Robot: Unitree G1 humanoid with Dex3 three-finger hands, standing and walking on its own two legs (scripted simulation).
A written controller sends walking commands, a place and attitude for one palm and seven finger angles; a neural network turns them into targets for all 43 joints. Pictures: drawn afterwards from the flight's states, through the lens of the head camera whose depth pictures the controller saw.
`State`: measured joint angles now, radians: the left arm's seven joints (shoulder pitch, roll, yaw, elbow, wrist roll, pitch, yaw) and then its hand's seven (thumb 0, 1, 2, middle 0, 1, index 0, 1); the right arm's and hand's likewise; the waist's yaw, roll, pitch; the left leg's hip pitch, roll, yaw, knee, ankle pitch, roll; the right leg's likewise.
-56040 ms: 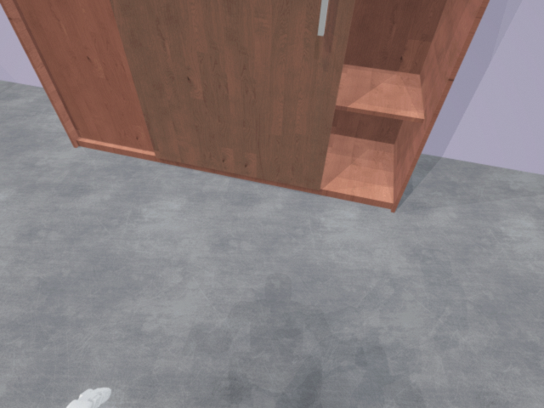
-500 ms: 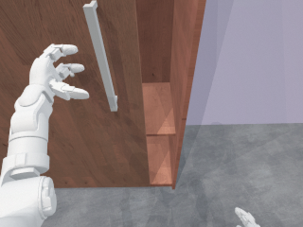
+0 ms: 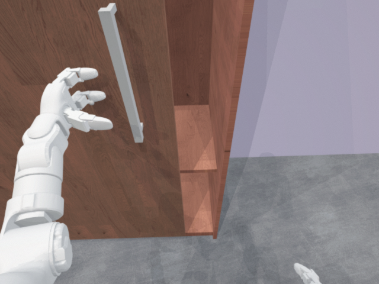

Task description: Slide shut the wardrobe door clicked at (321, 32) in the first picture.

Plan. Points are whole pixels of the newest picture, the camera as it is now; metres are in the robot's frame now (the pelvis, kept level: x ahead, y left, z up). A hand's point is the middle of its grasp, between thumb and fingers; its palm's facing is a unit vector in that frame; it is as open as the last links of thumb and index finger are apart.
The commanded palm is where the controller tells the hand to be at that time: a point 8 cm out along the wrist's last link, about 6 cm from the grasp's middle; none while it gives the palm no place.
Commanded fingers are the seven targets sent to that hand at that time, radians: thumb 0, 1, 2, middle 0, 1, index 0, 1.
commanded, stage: move the hooked fingers beside the handle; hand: left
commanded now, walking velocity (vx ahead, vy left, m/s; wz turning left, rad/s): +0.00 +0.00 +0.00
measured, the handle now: (127, 84) +0.48 +0.15 +0.21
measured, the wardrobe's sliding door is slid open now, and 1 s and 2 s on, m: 0.14 0.14 0.14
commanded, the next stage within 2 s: none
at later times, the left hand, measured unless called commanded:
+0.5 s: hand (89, 89) +0.42 +0.21 +0.23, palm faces +0.08 -1.00 -0.01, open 13.9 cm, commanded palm +0.40 +0.26 +0.21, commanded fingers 0.00 -0.50 0.30 -0.30 -1.20 -0.30 -1.20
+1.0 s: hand (89, 104) +0.40 +0.21 +0.21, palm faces +0.08 -1.00 -0.02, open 14.0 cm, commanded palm +0.38 +0.26 +0.21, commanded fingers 0.00 -0.50 0.30 -0.30 -1.20 -0.30 -1.20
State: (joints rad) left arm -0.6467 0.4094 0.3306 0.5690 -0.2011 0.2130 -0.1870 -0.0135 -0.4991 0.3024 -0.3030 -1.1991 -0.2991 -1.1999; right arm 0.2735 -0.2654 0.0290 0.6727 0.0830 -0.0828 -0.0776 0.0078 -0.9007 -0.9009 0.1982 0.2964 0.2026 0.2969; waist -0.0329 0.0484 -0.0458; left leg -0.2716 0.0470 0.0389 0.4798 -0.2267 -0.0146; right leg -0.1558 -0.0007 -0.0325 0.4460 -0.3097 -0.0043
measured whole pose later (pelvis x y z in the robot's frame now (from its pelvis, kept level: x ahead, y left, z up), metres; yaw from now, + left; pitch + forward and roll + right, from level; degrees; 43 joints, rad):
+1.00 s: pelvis -0.01 +0.00 +0.00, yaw +1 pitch +0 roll -1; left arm -0.66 0.39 0.28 0.55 -0.21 0.22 -0.17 -0.01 -0.50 0.30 -0.30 -1.20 -0.30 -1.20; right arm 0.23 -0.26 0.04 0.66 0.09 -0.09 -0.08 0.01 -0.90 -0.90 0.20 0.30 0.20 0.30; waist -0.02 0.06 -0.04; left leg -0.28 0.04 0.02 0.48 -0.21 -0.01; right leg -0.16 0.00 -0.05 0.44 -0.29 0.00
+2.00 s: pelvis +0.00 +0.00 +0.00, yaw +0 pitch +2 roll +0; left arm -0.68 0.44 0.32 0.61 -0.21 0.19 -0.20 -0.01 -0.50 0.30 -0.30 -1.20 -0.30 -1.20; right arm 0.28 -0.27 0.03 0.67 0.09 -0.08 -0.08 0.01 -0.90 -0.90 0.20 0.30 0.20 0.30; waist -0.03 0.05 -0.06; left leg -0.28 0.05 0.04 0.48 -0.23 -0.01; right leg -0.16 0.00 -0.03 0.43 -0.30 0.00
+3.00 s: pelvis -0.01 +0.00 +0.00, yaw +0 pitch +0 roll -1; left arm -0.70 0.42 0.32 0.61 -0.21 0.17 -0.17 -0.01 -0.50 0.30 -0.30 -1.20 -0.30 -1.20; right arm 0.26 -0.26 0.05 0.68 0.08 -0.09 -0.08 0.01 -0.90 -0.90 0.20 0.30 0.20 0.30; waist -0.04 0.05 -0.05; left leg -0.27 0.05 0.03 0.47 -0.20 -0.01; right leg -0.15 0.00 -0.03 0.43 -0.28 0.00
